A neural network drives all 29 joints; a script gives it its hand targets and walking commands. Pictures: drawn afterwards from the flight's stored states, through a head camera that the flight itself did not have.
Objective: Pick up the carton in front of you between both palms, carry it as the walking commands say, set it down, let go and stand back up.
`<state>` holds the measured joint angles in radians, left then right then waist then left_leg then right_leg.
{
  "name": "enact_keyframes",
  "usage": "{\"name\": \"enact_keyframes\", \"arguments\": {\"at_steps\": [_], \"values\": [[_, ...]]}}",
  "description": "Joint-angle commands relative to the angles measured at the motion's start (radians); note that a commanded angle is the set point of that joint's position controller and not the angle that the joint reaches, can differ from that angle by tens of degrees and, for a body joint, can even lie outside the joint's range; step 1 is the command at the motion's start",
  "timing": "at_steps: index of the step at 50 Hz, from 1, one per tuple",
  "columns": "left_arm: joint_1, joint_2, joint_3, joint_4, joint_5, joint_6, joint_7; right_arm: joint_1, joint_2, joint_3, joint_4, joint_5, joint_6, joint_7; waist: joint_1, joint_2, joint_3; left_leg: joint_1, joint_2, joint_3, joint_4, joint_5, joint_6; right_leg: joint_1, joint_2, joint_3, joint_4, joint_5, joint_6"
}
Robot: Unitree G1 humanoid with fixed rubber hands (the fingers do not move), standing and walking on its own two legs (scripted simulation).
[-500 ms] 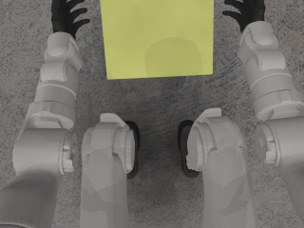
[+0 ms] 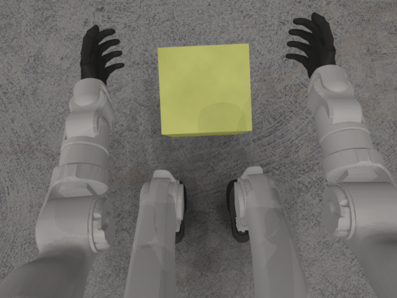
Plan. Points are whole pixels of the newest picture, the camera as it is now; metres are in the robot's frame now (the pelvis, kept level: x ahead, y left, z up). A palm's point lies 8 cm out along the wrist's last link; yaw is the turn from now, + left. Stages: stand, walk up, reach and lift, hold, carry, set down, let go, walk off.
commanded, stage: set down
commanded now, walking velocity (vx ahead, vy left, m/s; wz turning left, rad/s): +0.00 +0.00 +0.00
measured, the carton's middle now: (204, 99) +0.48 +0.00 -0.37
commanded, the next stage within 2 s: let go in 0.42 s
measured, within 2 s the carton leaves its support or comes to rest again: neither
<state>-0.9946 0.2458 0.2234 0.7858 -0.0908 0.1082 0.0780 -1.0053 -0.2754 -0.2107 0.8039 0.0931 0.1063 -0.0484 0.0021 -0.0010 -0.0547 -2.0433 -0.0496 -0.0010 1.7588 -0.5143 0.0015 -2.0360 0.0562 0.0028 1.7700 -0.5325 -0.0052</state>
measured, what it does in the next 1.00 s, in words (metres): rises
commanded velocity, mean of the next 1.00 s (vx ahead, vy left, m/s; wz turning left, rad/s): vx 0.00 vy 0.00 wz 0.00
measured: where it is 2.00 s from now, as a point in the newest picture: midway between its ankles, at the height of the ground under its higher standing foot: (207, 221)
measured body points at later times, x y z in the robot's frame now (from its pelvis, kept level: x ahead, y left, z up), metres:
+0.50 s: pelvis +0.03 +0.00 +0.14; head +0.30 +0.00 +0.50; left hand +0.50 +0.20 +0.03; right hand +0.50 -0.21 +0.03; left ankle +0.10 +0.11 -0.46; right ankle +0.09 -0.11 -0.46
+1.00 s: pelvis +0.10 +0.00 +0.25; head +0.25 +0.00 +0.68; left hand +0.36 +0.23 +0.15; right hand +0.37 -0.23 +0.15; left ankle +0.10 +0.11 -0.46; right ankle +0.09 -0.11 -0.46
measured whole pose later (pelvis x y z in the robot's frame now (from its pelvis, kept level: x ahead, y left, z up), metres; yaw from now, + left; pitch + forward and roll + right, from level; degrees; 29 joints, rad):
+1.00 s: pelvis +0.10 +0.00 +0.25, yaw +0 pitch +23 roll +0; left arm -0.08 0.18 0.11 0.56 0.01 -0.02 -0.04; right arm -0.09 -0.19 -0.11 0.57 -0.02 -0.02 0.03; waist 0.01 0.00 -0.10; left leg -0.79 -0.04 -0.03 0.68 -0.30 0.01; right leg -0.78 0.04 0.04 0.69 -0.31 -0.01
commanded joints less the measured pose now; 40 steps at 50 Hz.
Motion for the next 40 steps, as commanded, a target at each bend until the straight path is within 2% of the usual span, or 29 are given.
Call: {"name": "enact_keyframes", "arguments": {"at_steps": [1,23,27,31,35,40], "values": [[-0.182,0.113,0.016,-0.152,0.003,-0.002,-0.008,-0.190,-0.120,-0.016,-0.155,-0.003,-0.002,0.009,0.000,-0.007,-1.087,0.661,-0.026,0.053,-0.214,0.284,-0.027,0.626,0.021,-0.050,-0.230,0.297,0.030],[-0.022,0.058,0.065,-0.086,0.085,-0.042,-0.070,-0.030,-0.054,-0.065,-0.087,-0.088,-0.040,0.060,0.004,-0.007,-0.919,0.945,-0.004,0.008,-0.648,0.402,-0.029,0.920,0.000,-0.004,-0.665,0.425,0.031],[0.115,0.054,0.051,-0.109,0.128,-0.041,-0.080,0.109,-0.045,-0.057,-0.114,-0.134,-0.039,0.059,0.003,-0.009,-0.967,1.069,-0.004,0.007,-0.725,0.454,-0.027,1.060,-0.001,-0.002,-0.743,0.483,0.032],[0.292,0.050,0.020,-0.187,0.160,-0.045,-0.089,0.290,-0.034,-0.032,-0.193,-0.164,-0.041,0.059,0.002,-0.003,-0.947,1.202,-0.001,0.001,-0.807,0.504,-0.019,1.193,-0.003,0.009,-0.825,0.533,0.028],[0.415,0.047,-0.014,-0.269,0.148,-0.065,-0.098,0.420,-0.025,0.000,-0.273,-0.149,-0.062,0.065,0.002,0.004,-0.824,1.294,0.009,-0.014,-0.882,0.542,-0.016,1.268,-0.011,0.025,-0.900,0.560,0.020],[0.606,0.025,-0.053,-0.276,0.111,-0.098,-0.110,0.604,-0.001,0.038,-0.290,-0.117,-0.098,0.077,0.006,-0.004,-0.680,1.380,0.019,-0.035,-0.961,0.597,-0.010,1.368,-0.022,0.042,-0.974,0.620,0.019]]}}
